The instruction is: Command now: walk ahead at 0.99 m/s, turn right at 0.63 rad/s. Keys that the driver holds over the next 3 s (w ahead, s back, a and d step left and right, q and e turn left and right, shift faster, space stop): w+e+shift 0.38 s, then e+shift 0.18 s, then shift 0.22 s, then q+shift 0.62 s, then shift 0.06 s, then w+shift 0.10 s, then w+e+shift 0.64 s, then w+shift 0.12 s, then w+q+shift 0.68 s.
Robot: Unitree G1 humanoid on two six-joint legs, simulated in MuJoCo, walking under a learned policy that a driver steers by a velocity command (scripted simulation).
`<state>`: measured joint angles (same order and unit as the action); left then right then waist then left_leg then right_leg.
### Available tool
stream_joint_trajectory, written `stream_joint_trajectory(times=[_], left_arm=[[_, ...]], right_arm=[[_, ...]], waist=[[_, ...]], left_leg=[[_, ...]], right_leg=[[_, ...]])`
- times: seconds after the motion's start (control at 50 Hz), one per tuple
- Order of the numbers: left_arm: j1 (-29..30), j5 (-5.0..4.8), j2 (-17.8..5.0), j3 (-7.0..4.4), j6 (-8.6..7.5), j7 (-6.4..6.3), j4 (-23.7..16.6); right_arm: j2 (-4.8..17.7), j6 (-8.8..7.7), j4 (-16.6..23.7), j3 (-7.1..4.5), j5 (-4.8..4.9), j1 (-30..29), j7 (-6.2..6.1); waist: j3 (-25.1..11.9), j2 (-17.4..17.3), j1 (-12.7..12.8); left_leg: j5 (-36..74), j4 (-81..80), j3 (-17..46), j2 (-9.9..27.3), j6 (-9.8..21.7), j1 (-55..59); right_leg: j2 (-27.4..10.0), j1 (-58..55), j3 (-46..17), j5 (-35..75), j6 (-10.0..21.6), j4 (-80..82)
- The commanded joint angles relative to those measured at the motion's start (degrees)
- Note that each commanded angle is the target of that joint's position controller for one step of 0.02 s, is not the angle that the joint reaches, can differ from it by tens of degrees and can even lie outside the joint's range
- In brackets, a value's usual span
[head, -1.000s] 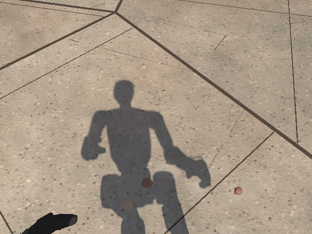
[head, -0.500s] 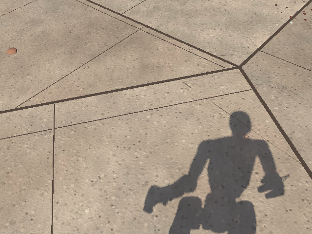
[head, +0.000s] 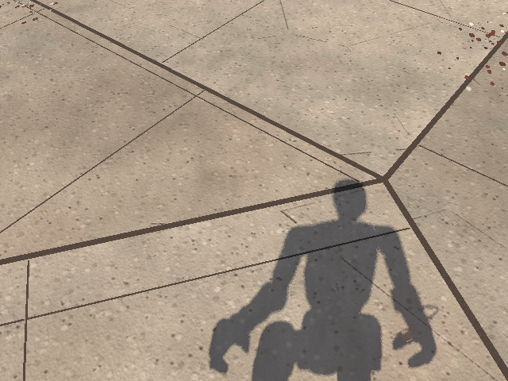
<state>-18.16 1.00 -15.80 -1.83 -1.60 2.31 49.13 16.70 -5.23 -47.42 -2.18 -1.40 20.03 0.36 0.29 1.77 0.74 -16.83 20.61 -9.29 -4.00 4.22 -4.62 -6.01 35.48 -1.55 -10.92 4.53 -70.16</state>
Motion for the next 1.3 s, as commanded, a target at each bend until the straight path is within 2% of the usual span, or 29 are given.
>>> stream_joint_trajectory(times=[0.02,0.16,0.22,0.24,0.26,0.28,0.3,0.34,0.38,0.44,0.5,0.52,0.6,0.62,0.64,0.66,0.7,0.72,0.76,0.82,0.86,0.92,0.98,1.0,1.04,1.06,1.12,1.22,1.3], left_arm=[[4.8,-0.06,-0.5,-0.07,0.64,1.11,-5.0],[12.4,-0.33,-2.5,0.69,-0.13,3.08,-8.5],[-12.6,0.05,-9.9,-2.38,0.69,1.48,-1.6],[-21.0,-0.67,-12.6,-4.27,0.73,0.02,1.0],[-15.3,-1.61,-15.4,-5.18,1.19,-1.19,1.1],[-10.4,0.32,-21.0,-6.14,1.53,-1.20,-1.9],[-8.3,0.19,-17.8,-6.14,1.62,-1.70,-4.1],[-3.5,0.08,-11.7,-4.60,0.89,-2.19,-3.1],[-1.3,-0.14,-10.3,-3.75,-1.07,-2.51,-3.7],[-0.3,-0.44,-12.2,-4.16,-2.79,-2.20,-4.2],[-3.0,-1.39,-12.2,-5.04,-1.82,-1.66,-3.3],[-5.1,-5.17,-7.6,-4.13,-1.77,-3.00,-5.1],[-2.2,-2.96,-9.9,-4.85,0.06,-5.00,-5.7],[-1.4,-2.06,-6.8,-3.85,0.33,-4.95,-7.0],[-4.1,0.48,1.3,-1.34,0.79,-4.90,-9.1],[-18.8,-1.95,-1.5,-1.16,0.49,-4.00,-9.5],[-9.2,-2.98,-9.1,-2.51,2.38,-3.76,-9.7],[-3.4,-2.54,-9.8,-2.94,3.07,-4.40,-10.8],[0.0,-2.14,-7.6,-2.44,3.31,-4.51,-13.1],[0.6,-0.24,-1.1,0.05,1.72,-4.46,-13.5],[2.1,-0.08,-1.6,0.21,1.45,-4.54,-13.3],[5.4,-0.97,-5.9,-0.99,2.84,-4.54,-14.1],[7.4,-0.58,-6.3,-1.70,3.05,-4.27,-15.3],[5.8,-0.21,-8.0,-2.31,2.84,-4.55,-15.5],[4.7,2.46,-11.8,-3.85,2.80,-4.61,-15.1],[8.9,2.73,-8.7,-2.80,2.07,-4.79,-16.5],[17.4,0.15,-4.2,-1.78,0.88,-5.17,-18.2],[13.6,0.17,-6.7,-3.39,1.98,-5.66,-16.4],[11.8,-1.06,-10.5,-5.39,1.87,-4.72,-15.1]], right_arm=[[1.5,-2.27,1.5,-0.19,0.58,-1.1,0.35],[7.6,-2.57,-0.7,-0.68,0.98,2.4,-2.24],[12.5,0.42,2.0,-2.17,-0.56,-4.3,-3.71],[12.6,1.31,2.3,-2.64,-0.71,-6.9,-2.86],[3.0,0.41,4.4,-0.10,-1.92,-8.4,-1.26],[1.9,-0.77,10.8,0.86,-0.10,-2.1,-1.29],[4.7,-2.39,11.8,1.37,-1.14,-5.7,-1.12],[6.1,-2.51,11.1,1.22,-1.99,-9.0,-0.86],[5.3,0.46,10.9,1.82,-3.30,-7.4,-0.81],[3.5,1.55,14.3,2.56,-2.28,-13.6,-0.39],[1.1,1.23,15.8,3.42,-0.43,-17.3,-0.16],[1.2,-1.23,18.7,2.25,1.52,-25.2,-1.06],[7.2,-2.65,16.9,-1.43,2.50,-15.1,-2.28],[7.8,-2.55,14.5,-1.87,1.34,-5.1,-2.09],[9.1,-1.94,13.2,-1.38,0.32,0.8,-1.83],[10.1,-1.58,12.7,-1.47,-1.49,1.0,-0.60],[5.4,0.17,16.8,-1.50,-0.13,-11.9,-0.89],[3.3,1.18,16.6,-0.37,-0.07,-14.8,-1.11],[3.9,1.63,14.2,-0.17,0.00,-15.1,-0.80],[3.5,1.12,10.3,-0.33,0.21,-13.4,0.10],[6.0,1.81,9.3,-1.40,1.18,-12.7,0.28],[10.5,3.57,10.4,-3.19,2.31,-12.8,0.20],[9.2,5.06,10.9,-3.27,3.50,-13.2,-0.67],[7.8,5.13,10.8,-3.01,3.49,-11.9,-0.86],[5.6,4.64,12.8,-2.93,3.91,-11.4,-1.06],[8.6,4.77,12.0,-4.29,3.13,-8.7,-1.06],[8.2,7.59,8.8,-5.16,2.82,-2.4,-1.93],[3.1,8.20,14.3,-2.97,2.99,-9.9,0.09],[5.3,8.36,16.2,-3.54,2.99,-9.8,1.74]], waist=[[8.7,-6.2,0.8],[4.6,-5.5,2.9],[-7.9,-8.4,16.2],[-9.4,-3.2,19.6],[-3.2,11.4,12.1],[-14.1,13.2,5.0],[-12.9,2.1,6.5],[1.5,-8.7,0.3],[4.9,-8.8,-3.7],[7.7,-7.7,-3.8],[1.4,-2.6,0.2],[1.0,-6.5,4.4],[-7.9,3.6,-2.2],[-15.0,4.8,-6.5],[-21.5,-7.2,-5.5],[-31.1,-20.9,0.9],[-20.3,-8.8,-1.0],[-13.8,-3.2,-0.7],[-5.2,-4.4,0.8],[-7.8,-6.6,1.8],[-10.2,-8.6,1.1],[-8.6,-8.9,0.7],[-3.1,-8.9,2.0],[-3.4,-7.3,2.5],[-4.6,13.3,2.2],[-4.3,10.5,0.0],[-2.8,5.4,-3.4],[-3.7,5.7,0.3],[-5.5,7.8,0.5]], left_leg=[[15.7,-16.2,3.7,13.3,-0.1,-5.4],[71.2,-7.7,-7.4,13.5,-5.0,4.2],[84.4,26.0,-4.6,17.0,-4.7,1.5],[56.7,51.0,-4.8,12.2,-4.1,-6.9],[-9.2,73.0,-1.9,1.3,-4.1,-27.4],[-14.5,83.6,10.2,0.2,-6.1,-44.5],[-9.2,77.4,15.6,2.9,-4.6,-48.0],[-4.1,63.8,15.2,8.0,-4.6,-42.2],[-4.8,55.8,15.1,10.7,-7.0,-34.7],[2.2,37.5,10.2,10.6,-9.6,-25.7],[19.1,20.6,6.9,4.7,-7.2,-17.0],[19.5,12.0,10.1,-0.6,-8.5,-14.5],[33.4,-0.1,12.2,-0.4,-7.3,-2.3],[39.1,3.6,14.3,4.7,-4.8,9.3],[65.8,12.5,28.1,18.9,-1.0,23.6],[60.3,10.7,53.9,33.7,11.6,31.3],[20.1,2.5,46.6,26.5,13.1,17.2],[17.0,0.8,39.2,22.0,10.1,7.3],[26.7,-1.3,28.9,16.1,8.1,-5.7],[47.0,-1.6,22.2,12.7,8.6,-10.5],[46.4,-1.2,23.5,12.9,9.6,-9.2],[19.3,-3.6,29.9,13.8,9.2,-11.5],[-2.7,-4.2,33.5,10.6,5.3,-20.0],[-7.7,-1.2,32.5,8.5,2.7,-24.2],[-15.8,25.1,13.8,-1.9,-3.7,-33.8],[-15.3,37.8,14.2,1.6,-6.1,-33.2],[-7.7,51.0,12.6,4.2,-9.7,-34.1],[-2.0,36.1,8.6,8.1,-11.2,-30.7],[-3.0,24.2,4.6,7.1,-8.0,-21.8]], right_leg=[[-2.0,8.2,0.8,7.6,-0.2,3.1],[8.3,-8.2,14.2,20.2,4.5,27.9],[12.2,-34.4,10.2,7.8,8.8,28.1],[10.1,-44.3,4.7,4.5,12.2,34.0],[5.0,-48.1,-5.3,11.7,13.8,30.3],[-5.9,-60.3,-34.4,1.7,26.3,40.5],[-9.1,-56.4,-46.4,-16.5,25.3,54.3],[-5.0,-34.7,-38.0,-16.9,18.4,59.5],[-0.6,-20.3,-30.4,-8.9,17.5,60.0],[5.1,-9.1,-19.3,24.7,15.3,58.2],[11.4,-13.4,-12.7,38.1,7.9,50.3],[11.6,-12.2,-18.4,24.9,5.6,49.5],[12.3,-24.3,-19.5,21.2,-1.0,32.3],[13.8,-22.3,-15.9,15.7,-4.0,18.7],[17.7,-10.2,-10.7,-29.5,-6.1,1.4],[17.3,-2.3,-15.0,-33.1,-7.1,-15.2],[9.2,3.4,-9.0,-20.0,-9.2,-19.2],[7.9,2.3,-6.4,-16.2,-9.6,-16.8],[6.4,-2.0,-5.6,-16.0,-9.0,-6.0],[5.8,-12.8,-2.1,-17.1,-8.7,15.3],[6.4,-17.5,-1.7,-10.6,-8.7,24.0],[8.3,-20.0,-2.6,-6.8,-7.0,30.3],[8.4,-26.5,-2.7,-2.3,-3.4,42.0],[3.9,-31.6,-5.6,-2.2,-1.2,45.4],[-16.0,-30.7,-24.3,2.5,10.2,54.5],[-17.4,-27.9,-22.8,9.7,11.5,54.1],[-10.3,-26.5,-9.0,16.7,6.7,51.5],[-9.4,-29.4,-0.1,17.4,7.2,49.9],[-13.0,-29.1,2.2,20.3,6.4,47.0]])
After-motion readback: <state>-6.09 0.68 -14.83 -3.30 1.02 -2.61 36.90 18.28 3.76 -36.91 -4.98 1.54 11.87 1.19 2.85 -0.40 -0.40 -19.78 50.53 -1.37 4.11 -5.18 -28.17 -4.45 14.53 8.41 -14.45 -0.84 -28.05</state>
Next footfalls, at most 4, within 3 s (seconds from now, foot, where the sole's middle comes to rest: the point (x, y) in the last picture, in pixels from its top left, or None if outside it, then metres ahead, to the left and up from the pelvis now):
0.24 right None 0.42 -0.07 -0.77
0.62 left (293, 275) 0.83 -0.08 -0.77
1.00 right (350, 326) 0.67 -0.23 -0.78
1.38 left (257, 291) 0.78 0.03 -0.77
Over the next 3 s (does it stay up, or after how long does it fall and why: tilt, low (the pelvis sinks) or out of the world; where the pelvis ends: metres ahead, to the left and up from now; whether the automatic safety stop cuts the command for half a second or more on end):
stays up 1.64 -0.67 0.00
